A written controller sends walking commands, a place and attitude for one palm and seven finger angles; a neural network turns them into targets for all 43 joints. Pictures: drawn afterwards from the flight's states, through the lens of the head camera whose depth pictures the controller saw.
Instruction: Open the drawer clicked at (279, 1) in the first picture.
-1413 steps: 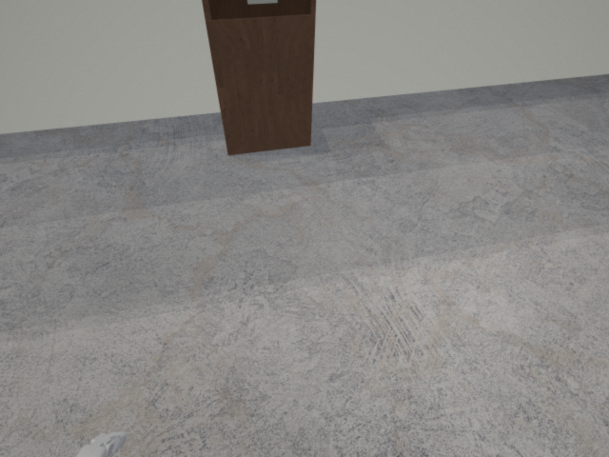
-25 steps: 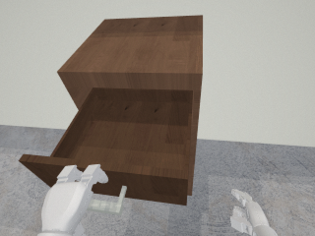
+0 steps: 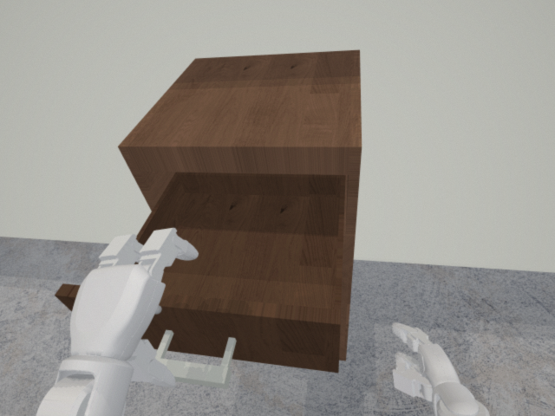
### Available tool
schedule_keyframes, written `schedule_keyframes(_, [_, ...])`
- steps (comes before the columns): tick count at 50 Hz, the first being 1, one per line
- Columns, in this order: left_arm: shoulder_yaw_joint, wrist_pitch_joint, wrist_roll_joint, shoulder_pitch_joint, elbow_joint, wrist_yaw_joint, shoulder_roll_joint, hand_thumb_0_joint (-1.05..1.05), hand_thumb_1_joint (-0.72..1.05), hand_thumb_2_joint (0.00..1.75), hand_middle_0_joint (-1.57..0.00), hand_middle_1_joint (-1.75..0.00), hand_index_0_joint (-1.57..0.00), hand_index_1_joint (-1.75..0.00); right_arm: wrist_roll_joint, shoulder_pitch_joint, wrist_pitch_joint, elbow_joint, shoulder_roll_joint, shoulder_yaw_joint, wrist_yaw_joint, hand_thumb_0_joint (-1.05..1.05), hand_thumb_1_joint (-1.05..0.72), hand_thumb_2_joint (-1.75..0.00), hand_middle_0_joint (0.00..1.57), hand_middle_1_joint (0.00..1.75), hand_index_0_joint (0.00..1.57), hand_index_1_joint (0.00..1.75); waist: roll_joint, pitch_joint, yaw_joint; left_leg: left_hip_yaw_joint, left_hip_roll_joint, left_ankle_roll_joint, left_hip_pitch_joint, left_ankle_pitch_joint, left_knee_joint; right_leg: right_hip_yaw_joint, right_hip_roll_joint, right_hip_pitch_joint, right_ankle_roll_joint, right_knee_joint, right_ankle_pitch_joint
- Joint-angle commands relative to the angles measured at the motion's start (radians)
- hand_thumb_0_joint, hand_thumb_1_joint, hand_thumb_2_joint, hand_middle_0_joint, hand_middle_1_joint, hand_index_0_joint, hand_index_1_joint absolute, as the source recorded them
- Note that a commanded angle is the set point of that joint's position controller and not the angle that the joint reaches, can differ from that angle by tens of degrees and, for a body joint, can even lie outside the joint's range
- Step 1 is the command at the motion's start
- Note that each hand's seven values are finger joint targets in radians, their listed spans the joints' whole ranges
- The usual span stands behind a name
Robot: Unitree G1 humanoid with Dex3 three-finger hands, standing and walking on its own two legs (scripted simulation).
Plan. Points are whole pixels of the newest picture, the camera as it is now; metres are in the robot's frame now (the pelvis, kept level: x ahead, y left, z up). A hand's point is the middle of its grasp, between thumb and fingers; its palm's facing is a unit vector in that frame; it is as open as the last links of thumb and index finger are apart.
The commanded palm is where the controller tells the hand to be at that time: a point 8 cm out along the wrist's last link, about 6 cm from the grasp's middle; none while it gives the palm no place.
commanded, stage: lift the hand off the handle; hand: left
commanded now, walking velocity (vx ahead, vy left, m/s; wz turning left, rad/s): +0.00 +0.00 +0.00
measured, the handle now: (193, 357) +0.20 +0.17 +0.00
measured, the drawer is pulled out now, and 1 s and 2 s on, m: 0.29 0.29 0.29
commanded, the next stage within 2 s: draw the hand back to the body in 0.12 s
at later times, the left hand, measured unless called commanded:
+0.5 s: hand (129, 323) +0.18 +0.20 +0.14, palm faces +0.13 -0.14 -0.98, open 13.9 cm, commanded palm +0.13 +0.19 +0.20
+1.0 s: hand (125, 316) +0.18 +0.20 +0.15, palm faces +0.30 -0.85 -0.44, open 13.5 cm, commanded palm +0.13 +0.24 +0.19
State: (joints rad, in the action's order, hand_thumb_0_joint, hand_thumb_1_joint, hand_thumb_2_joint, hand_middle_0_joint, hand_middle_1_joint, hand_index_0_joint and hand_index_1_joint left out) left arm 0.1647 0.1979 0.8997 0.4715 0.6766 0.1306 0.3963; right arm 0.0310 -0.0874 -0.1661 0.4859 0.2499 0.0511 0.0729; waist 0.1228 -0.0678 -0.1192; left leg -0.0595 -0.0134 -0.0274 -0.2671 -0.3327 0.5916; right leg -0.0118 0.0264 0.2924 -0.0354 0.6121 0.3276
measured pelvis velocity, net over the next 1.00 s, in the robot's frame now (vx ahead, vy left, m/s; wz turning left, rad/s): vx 0.01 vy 0.00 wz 0.05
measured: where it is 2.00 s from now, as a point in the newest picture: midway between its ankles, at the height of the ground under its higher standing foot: outside the picture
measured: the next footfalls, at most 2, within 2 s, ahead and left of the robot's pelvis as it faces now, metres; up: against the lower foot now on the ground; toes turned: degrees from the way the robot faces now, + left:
none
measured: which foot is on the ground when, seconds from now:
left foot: down 0.00-1.00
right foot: down 0.00-1.00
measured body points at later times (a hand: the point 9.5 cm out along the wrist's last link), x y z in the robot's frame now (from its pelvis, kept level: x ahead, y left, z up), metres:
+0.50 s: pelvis -0.01 -0.01 +0.01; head -0.02 -0.06 +0.45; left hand +0.16 +0.20 +0.19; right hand +0.23 -0.20 -0.08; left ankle -0.01 +0.10 -0.73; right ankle +0.00 -0.09 -0.73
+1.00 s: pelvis +0.01 +0.00 +0.01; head +0.00 -0.02 +0.46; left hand +0.15 +0.24 +0.18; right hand +0.22 -0.19 -0.06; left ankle -0.01 +0.10 -0.73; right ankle +0.00 -0.09 -0.73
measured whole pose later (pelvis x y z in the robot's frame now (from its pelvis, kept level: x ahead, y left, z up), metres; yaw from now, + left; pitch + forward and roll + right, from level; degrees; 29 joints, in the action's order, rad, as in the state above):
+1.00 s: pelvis +0.01 +0.00 +0.01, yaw +3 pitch -3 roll +0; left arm -0.12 -0.04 0.05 0.60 0.61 0.11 0.31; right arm 0.01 -0.18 0.07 0.53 0.20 0.06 -0.07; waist 0.05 0.03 -0.06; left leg -0.01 -0.02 -0.02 -0.15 -0.30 0.50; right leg -0.06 0.02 0.15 -0.04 0.49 0.29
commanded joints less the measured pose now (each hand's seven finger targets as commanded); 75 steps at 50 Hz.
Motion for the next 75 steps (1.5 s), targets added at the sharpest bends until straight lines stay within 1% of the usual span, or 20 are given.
schedule_keyframes(1, [-0.148, 0.02, -0.006, -0.065, 0.213, 0.004, 0.17, 0.0, -0.5, 0.3, -0.3, -1.2, -0.3, -1.2, 0.012, 0.2, 0.026, -0.203, 0.08, -0.021, -0.004, 0.0, -0.9, -0.9, 0.2, 0.3, 0.2, 0.3, -0.131, -0.103, -0.008, 0.037, 0.055, 0.001, 0.049, 0.299, -0.1, 0.032, -0.033, -0.101, 0.022, -0.117, -0.261])
schedule_keyframes(2, [-0.181, 0.031, -0.024, -0.038, 0.215, 0.004, 0.194, 0.0, -0.5, 0.3, -0.3, -1.2, -0.3, -1.2, 0.022, 0.23, 0.026, -0.211, 0.087, -0.02, -0.005, 0.0, -0.9, -0.9, 0.2, 0.3, 0.2, 0.3, -0.124, -0.096, -0.007, 0.04, 0.064, 0.006, 0.04, 0.283, -0.094, 0.041, -0.03, -0.108, 0.018, -0.115, -0.259])
schedule_keyframes(3, [-0.111, 0.034, -0.019, -0.008, 0.21, -0.012, 0.128, 0.0, -0.5, 0.3, -0.3, -1.2, -0.3, -1.2, 0.012, 0.207, 0.021, -0.21, 0.072, -0.013, 0.001, 0.0, -0.9, -0.9, 0.2, 0.3, 0.2, 0.3, -0.103, -0.088, -0.011, 0.035, 0.052, -0.002, 0.044, 0.29, -0.104, 0.024, -0.032, -0.106, 0.019, -0.121, -0.243])
schedule_keyframes(5, [-0.094, 0.027, -0.032, -0.003, 0.192, -0.028, 0.114, 0.0, -0.5, 0.3, -0.3, -1.2, -0.3, -1.2, 0.015, 0.199, 0.015, -0.199, 0.08, -0.021, 0.005, 0.0, -0.9, -0.9, 0.2, 0.3, 0.2, 0.3, -0.104, -0.034, 0.007, 0.032, 0.052, -0.001, 0.045, 0.28, -0.108, 0.024, -0.025, -0.079, 0.02, -0.146, -0.227])
schedule_keyframes(11, [-0.119, -0.003, -0.006, -0.046, 0.245, -0.018, 0.162, 0.0, -0.5, 0.3, -0.3, -1.2, -0.3, -1.2, 0.007, 0.179, 0.021, -0.217, 0.095, -0.018, -0.006, 0.0, -0.9, -0.9, 0.2, 0.3, 0.2, 0.3, -0.088, -0.069, 0.004, 0.029, 0.053, -0.001, 0.071, 0.264, -0.097, 0.055, -0.032, -0.064, 0.017, -0.172, -0.182])
schedule_keyframes(18, [-0.211, -0.027, 0.01, -0.049, 0.161, 0.006, 0.215, 0.0, -0.5, 0.3, -0.3, -1.2, -0.3, -1.2, 0.0, 0.184, 0.035, -0.186, 0.089, -0.018, -0.022, 0.0, -0.9, -0.9, 0.2, 0.3, 0.2, 0.3, -0.105, -0.053, -0.003, 0.034, 0.039, -0.001, 0.07, 0.212, -0.099, 0.079, -0.039, -0.066, 0.011, -0.208, -0.121])
schedule_keyframes(22, [-0.272, -0.027, -0.029, -0.041, 0.142, -0.013, 0.261, 0.0, -0.5, 0.3, -0.3, -1.2, -0.3, -1.2, 0.016, 0.218, 0.047, -0.183, 0.103, -0.026, -0.035, 0.0, -0.9, -0.9, 0.2, 0.3, 0.2, 0.3, -0.103, -0.057, 0.006, 0.04, 0.037, 0.001, 0.075, 0.206, -0.109, 0.1, -0.043, -0.092, 0.018, -0.221, -0.157])
schedule_keyframes(27, [-0.286, -0.039, -0.079, 0.026, 0.162, -0.041, 0.267, 0.0, -0.5, 0.3, -0.3, -1.2, -0.3, -1.2, 0.018, 0.207, 0.055, -0.194, 0.114, -0.024, -0.05, 0.0, -0.9, -0.9, 0.2, 0.3, 0.2, 0.3, -0.119, -0.059, 0.012, 0.04, 0.036, -0.001, 0.079, 0.232, -0.111, 0.076, -0.048, -0.108, 0.029, -0.216, -0.24])
schedule_keyframes(34, [-0.328, -0.1, -0.058, 0.022, 0.143, -0.018, 0.287, 0.0, -0.5, 0.3, -0.3, -1.2, -0.3, -1.2, -0.001, 0.152, 0.065, -0.183, 0.113, -0.027, -0.068, 0.0, -0.9, -0.9, 0.2, 0.3, 0.2, 0.3, -0.106, -0.023, 0.003, 0.038, 0.029, 0.0, 0.084, 0.201, -0.111, 0.063, -0.052, -0.05, 0.024, -0.24, -0.138])
schedule_keyframes(41, [-0.364, -0.119, -0.07, 0.038, 0.125, -0.009, 0.303, 0.0, -0.5, 0.3, -0.3, -1.2, -0.3, -1.2, -0.004, 0.143, 0.07, -0.172, 0.122, -0.039, -0.075, 0.0, -0.9, -0.9, 0.2, 0.3, 0.2, 0.3, -0.111, -0.054, 0.005, 0.048, 0.023, 0.001, 0.085, 0.231, -0.113, 0.047, -0.052, -0.068, 0.024, -0.22, -0.209])
schedule_keyframes(42, [-0.332, -0.216, -0.81, -0.055, 0.216, -0.017, -0.048, 0.0, -0.47, 0.32, -0.3, -1.18, -0.3, -1.18, 0.009, 0.107, 0.179, -0.199, 0.027, -0.046, -0.099, 0.0, -0.9, -0.9, 0.2, 0.3, 0.2, 0.3, -0.172, -0.003, 0.098, 0.08, 0.039, -0.032, 0.185, 0.179, -0.114, -0.002, -0.029, -0.089, 0.012, -0.224, -0.191])
schedule_keyframes(43, [-0.384, -0.249, -0.817, 0.146, -0.032, 0.0, 0.019, 0.0, -0.43, 0.33, -0.29, -1.15, -0.29, -1.15, -0.007, 0.045, 0.237, -0.132, 0.042, -0.045, -0.115, 0.0, -0.9, -0.9, 0.2, 0.3, 0.2, 0.3, -0.229, 0.03, 0.084, 0.078, 0.057, -0.025, 0.173, 0.15, -0.141, -0.026, -0.023, -0.087, 0.012, -0.205, -0.141])
schedule_keyframes(44, [-0.365, -0.267, -0.837, 0.163, 0.05, -0.005, 0.008, 0.0, -0.4, 0.34, -0.29, -1.13, -0.29, -1.13, -0.005, 0.063, 0.253, -0.139, 0.047, -0.041, -0.12, 0.0, -0.9, -0.9, 0.2, 0.3, 0.2, 0.3, -0.19, 0.045, 0.069, 0.092, 0.064, -0.019, 0.154, 0.15, -0.164, -0.024, -0.029, -0.093, 0.011, -0.199, -0.122])
schedule_keyframes(47, [-0.467, -0.338, -0.91, 0.014, 0.23, 0.025, 0.126, 0.0, -0.29, 0.39, -0.29, -1.07, -0.29, -1.07, -0.016, 0.069, 0.31, -0.117, 0.059, -0.039, -0.158, 0.0, -0.9, -0.9, 0.2, 0.3, 0.2, 0.3, -0.1, -0.04, 0.065, 0.088, 0.053, -0.007, 0.178, 0.199, -0.165, -0.012, -0.052, -0.14, 0.017, -0.219, -0.152])
schedule_keyframes(50, [-0.422, -0.354, -0.92, 0.076, 0.216, 0.029, 0.054, 0.0, -0.18, 0.43, -0.28, -1.0, -0.28, -1.0, -0.028, 0.028, 0.35, -0.09, 0.039, -0.03, -0.159, 0.0, -0.9, -0.9, 0.2, 0.3, 0.2, 0.3, -0.015, -0.01, 0.063, 0.09, 0.045, 0.0, 0.163, 0.296, -0.178, -0.025, -0.058, -0.158, 0.001, -0.223, -0.231])
schedule_keyframes(52, [-0.46, -0.353, -0.926, 0.044, 0.193, 0.029, 0.084, 0.0, -0.12, 0.47, -0.27, -0.95, -0.27, -0.95, -0.027, 0.037, 0.361, -0.067, 0.044, -0.032, -0.156, 0.0, -0.9, -0.9, 0.2, 0.3, 0.2, 0.3, 0.0, 0.04, 0.062, 0.095, 0.049, 0.01, 0.146, 0.307, -0.182, -0.022, -0.057, -0.151, -0.004, -0.239, -0.242])
schedule_keyframes(59, [-0.467, -0.354, -0.953, 0.076, 0.07, -0.003, 0.032, 0.0, 0.13, 0.57, -0.25, -0.8, -0.25, -0.8, -0.021, 0.043, 0.338, -0.044, 0.049, -0.049, -0.141, 0.0, -0.9, -0.9, 0.2, 0.3, 0.2, 0.3, -0.103, 0.044, 0.064, 0.099, 0.059, 0.012, 0.143, 0.374, -0.194, -0.037, -0.056, -0.183, 0.002, -0.231, -0.315])
schedule_keyframes(66, [-0.522, -0.354, -0.958, 0.098, 0.123, 0.0, 0.078, 0.0, 0.37, 0.68, -0.24, -0.64, -0.24, -0.64, -0.015, 0.046, 0.325, -0.044, 0.054, -0.061, -0.142, 0.0, -0.9, -0.9, 0.2, 0.3, 0.2, 0.3, -0.08, -0.065, 0.06, 0.094, 0.06, 0.017, 0.186, 0.467, -0.177, -0.036, -0.061, -0.222, 0.007, -0.221, -0.384])
schedule_keyframes(67, [-0.543, -0.353, -0.959, 0.075, 0.148, 0.004, 0.101, 0.0, 0.41, 0.69, -0.24, -0.62, -0.24, -0.62, -0.015, 0.058, 0.326, -0.046, 0.062, -0.061, -0.144, 0.0, -0.9, -0.9, 0.2, 0.3, 0.2, 0.3, -0.031, -0.079, 0.062, 0.092, 0.056, 0.018, 0.195, 0.469, -0.174, -0.03, -0.063, -0.224, 0.004, -0.226, -0.387])
schedule_keyframes(75, [-0.565, -0.336, -0.966, 0.053, 0.028, 0.011, 0.095, 0.0, 0.69, 0.81, -0.22, -0.43, -0.22, -0.43, -0.006, 0.049, 0.296, -0.027, 0.058, -0.067, -0.153, 0.0, -0.9, -0.9, 0.2, 0.3, 0.2, 0.3, -0.081, 0.006, 0.069, 0.09, 0.057, 0.015, 0.176, 0.405, -0.19, -0.04, -0.064, -0.185, 0.01, -0.245, -0.351])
